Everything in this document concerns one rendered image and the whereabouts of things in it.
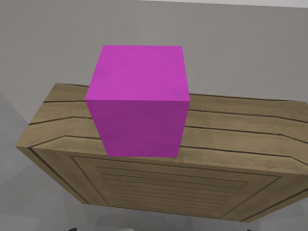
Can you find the carton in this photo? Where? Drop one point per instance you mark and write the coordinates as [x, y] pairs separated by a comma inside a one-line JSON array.
[[139, 99]]

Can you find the pedestal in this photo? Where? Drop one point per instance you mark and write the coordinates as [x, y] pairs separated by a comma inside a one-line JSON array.
[[240, 158]]

